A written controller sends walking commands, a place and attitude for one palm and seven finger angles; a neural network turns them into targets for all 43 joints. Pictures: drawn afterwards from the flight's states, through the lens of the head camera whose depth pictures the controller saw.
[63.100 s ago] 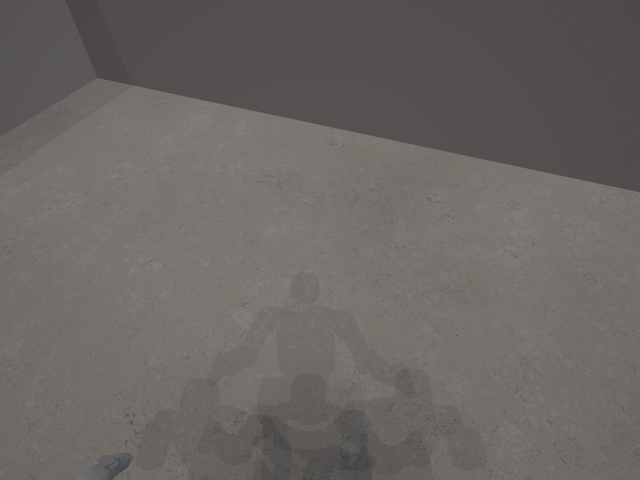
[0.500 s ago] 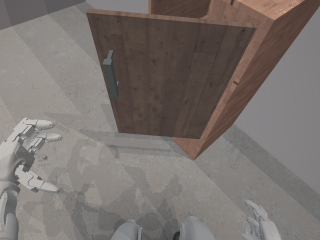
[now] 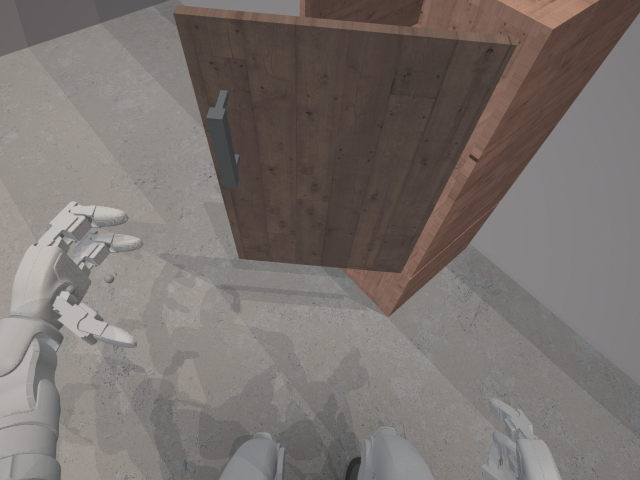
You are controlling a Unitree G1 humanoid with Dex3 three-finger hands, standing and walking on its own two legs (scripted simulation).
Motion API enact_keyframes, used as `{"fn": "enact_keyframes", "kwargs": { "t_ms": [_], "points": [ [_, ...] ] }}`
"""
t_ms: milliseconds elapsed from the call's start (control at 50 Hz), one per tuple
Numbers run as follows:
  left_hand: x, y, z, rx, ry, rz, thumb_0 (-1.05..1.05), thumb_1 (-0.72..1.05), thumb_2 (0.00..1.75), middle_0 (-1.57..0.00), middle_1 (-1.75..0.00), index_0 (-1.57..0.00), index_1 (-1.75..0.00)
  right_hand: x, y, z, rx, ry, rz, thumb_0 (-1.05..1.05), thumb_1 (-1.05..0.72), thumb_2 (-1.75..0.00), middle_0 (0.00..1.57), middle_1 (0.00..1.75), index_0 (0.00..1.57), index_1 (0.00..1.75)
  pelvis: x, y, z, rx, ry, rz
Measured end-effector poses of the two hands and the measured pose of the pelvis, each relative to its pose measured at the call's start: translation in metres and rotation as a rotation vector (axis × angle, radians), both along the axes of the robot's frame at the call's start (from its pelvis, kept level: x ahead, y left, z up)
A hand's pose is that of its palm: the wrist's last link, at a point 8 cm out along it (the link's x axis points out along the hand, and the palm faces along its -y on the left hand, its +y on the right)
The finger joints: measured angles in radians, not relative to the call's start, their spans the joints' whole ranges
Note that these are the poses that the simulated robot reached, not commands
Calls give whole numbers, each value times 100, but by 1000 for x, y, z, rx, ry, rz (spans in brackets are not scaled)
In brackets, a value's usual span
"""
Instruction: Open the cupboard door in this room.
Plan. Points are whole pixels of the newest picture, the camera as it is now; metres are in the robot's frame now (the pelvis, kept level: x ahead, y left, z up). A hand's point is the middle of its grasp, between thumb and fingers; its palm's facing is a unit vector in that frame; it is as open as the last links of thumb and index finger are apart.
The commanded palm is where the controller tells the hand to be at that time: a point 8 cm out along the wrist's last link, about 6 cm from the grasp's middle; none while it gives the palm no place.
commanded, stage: move the hooked fingers beside the handle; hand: left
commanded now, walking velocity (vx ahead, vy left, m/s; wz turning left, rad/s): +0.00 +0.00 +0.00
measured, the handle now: (227, 141) +0.56 +0.17 +0.04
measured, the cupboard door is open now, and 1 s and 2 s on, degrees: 45 45 45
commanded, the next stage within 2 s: none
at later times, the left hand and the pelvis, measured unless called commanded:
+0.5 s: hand (132, 230) +0.39 +0.26 +0.04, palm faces -0.05 -1.00 -0.01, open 14.0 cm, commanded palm +0.38 +0.31 +0.05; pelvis +0.01 +0.00 +0.00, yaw -1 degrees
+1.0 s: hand (159, 191) +0.46 +0.24 +0.04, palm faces -0.05 -1.00 -0.01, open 14.0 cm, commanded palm +0.45 +0.29 +0.04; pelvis +0.00 +0.01 -0.01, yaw -2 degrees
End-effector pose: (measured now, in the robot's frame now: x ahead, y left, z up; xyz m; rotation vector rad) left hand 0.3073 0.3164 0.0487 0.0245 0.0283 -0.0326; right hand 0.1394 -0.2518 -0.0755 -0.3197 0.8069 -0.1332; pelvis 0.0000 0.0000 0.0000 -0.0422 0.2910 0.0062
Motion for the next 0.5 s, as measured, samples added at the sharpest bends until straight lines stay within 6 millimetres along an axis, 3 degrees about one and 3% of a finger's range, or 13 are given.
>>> {"fn": "enact_keyframes", "kwargs": {
  "t_ms": [300, 500],
  "points": [
    [46, 3, -2, -12, 19, 8, -2, -50, 30, -30, -120, -30, -120, -37, -10, -10, -3, 139, -78, 1, -91, -90, 20, 30, 20, 30, 5, 1, 0, 4, 37, -24],
    [69, -5, -5, -15, 8, -13, -2, -50, 30, -30, -120, -30, -120, -48, -10, -13, -15, 200, -105, 1, -91, -90, 20, 30, 20, 30, 7, 5, -1, -2, 52, -23]
  ]
}}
